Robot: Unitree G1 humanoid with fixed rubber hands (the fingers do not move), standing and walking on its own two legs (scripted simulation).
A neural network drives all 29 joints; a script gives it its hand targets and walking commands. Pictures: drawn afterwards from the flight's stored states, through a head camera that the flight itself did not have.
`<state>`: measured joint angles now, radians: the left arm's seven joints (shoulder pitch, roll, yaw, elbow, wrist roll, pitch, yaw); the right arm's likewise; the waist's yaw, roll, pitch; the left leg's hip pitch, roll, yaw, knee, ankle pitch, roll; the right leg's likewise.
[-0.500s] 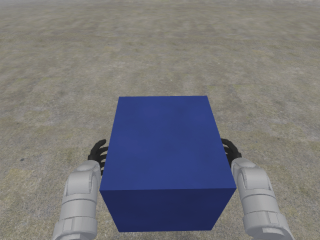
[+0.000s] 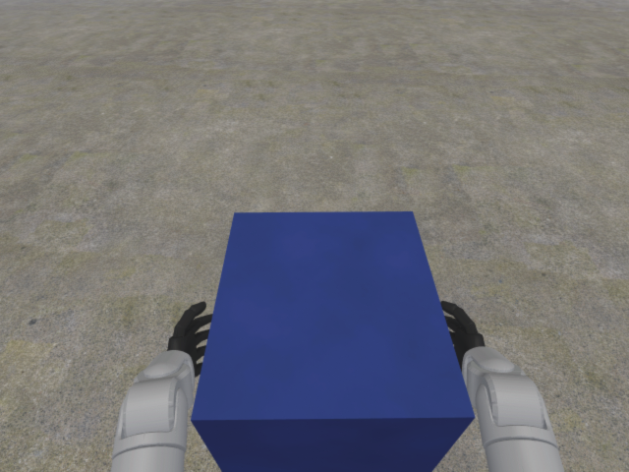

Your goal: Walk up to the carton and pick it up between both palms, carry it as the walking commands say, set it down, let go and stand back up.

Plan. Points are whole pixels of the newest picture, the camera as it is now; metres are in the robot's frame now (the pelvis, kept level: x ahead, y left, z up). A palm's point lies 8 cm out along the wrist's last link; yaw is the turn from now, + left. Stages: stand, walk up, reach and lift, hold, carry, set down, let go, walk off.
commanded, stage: reach and lift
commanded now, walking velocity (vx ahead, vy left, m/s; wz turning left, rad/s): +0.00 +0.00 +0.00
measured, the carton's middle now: (324, 346) +0.32 +0.00 -0.03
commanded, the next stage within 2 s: hold in 0.16 s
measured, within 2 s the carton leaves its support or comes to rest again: neither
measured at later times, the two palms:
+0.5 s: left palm (179, 367) +0.26 +0.18 +0.03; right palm (472, 365) +0.26 -0.19 +0.03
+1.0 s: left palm (178, 366) +0.26 +0.18 +0.03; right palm (470, 364) +0.26 -0.18 +0.03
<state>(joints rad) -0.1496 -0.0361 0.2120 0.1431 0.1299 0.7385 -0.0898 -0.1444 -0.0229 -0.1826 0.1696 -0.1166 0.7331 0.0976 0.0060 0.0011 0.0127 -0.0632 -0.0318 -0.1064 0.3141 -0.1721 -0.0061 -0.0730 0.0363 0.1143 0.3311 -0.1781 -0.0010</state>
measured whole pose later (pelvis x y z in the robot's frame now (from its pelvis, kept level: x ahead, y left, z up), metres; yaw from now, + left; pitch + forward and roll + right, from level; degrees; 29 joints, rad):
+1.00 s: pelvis -0.01 +0.00 +0.00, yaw +0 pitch -5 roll +0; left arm -0.15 -0.02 0.20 0.15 0.12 0.74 -0.09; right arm -0.14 -0.02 -0.18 0.15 -0.12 0.74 0.09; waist 0.00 0.00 0.01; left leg -0.08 -0.04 -0.11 0.34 -0.17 0.00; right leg -0.08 0.03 0.11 0.35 -0.18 0.00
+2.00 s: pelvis -0.04 -0.01 -0.03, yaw -6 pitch +0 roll +0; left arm -0.35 0.05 0.23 0.02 0.00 0.98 0.00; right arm -0.33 -0.01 -0.19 0.03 -0.04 0.96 -0.02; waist 0.05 -0.01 -0.11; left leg -0.39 0.06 0.04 0.71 -0.32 -0.02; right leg -0.44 0.04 0.03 0.73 -0.36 -0.01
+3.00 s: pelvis -0.17 +0.00 -0.03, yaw -39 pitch +3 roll +0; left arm -0.40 0.00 0.31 -0.06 -0.08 1.08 0.12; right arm -0.38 0.03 -0.28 -0.03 0.06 1.05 -0.13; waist 0.01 -0.03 -0.05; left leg -0.40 0.11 0.18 0.68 -0.33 0.00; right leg -0.57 0.01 -0.08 0.87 -0.45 0.01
